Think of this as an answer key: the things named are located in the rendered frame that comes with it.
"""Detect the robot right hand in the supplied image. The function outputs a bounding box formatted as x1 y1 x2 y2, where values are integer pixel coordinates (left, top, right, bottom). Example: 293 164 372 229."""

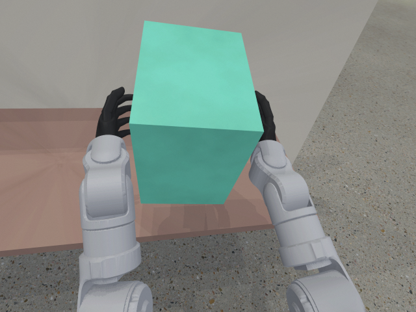
255 91 276 142

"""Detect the robot left hand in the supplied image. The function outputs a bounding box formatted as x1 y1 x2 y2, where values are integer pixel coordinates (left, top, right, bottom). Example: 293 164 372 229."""
96 87 133 138

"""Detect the carton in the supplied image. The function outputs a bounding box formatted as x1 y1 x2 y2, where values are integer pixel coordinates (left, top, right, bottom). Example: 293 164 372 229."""
129 21 264 204

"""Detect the right robot forearm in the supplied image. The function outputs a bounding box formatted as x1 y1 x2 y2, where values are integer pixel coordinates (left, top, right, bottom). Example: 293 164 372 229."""
249 140 366 312

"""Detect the robot left upper arm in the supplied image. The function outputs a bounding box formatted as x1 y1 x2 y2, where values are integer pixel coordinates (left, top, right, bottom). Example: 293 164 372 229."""
79 281 153 312

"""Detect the table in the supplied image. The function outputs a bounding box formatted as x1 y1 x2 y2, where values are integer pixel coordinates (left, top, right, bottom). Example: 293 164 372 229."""
0 108 319 257

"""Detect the left robot forearm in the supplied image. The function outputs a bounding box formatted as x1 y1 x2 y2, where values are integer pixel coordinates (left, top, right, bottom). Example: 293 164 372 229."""
77 135 141 312

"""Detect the robot right upper arm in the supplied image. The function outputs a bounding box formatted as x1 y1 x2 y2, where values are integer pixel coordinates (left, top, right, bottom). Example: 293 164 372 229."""
286 269 365 312

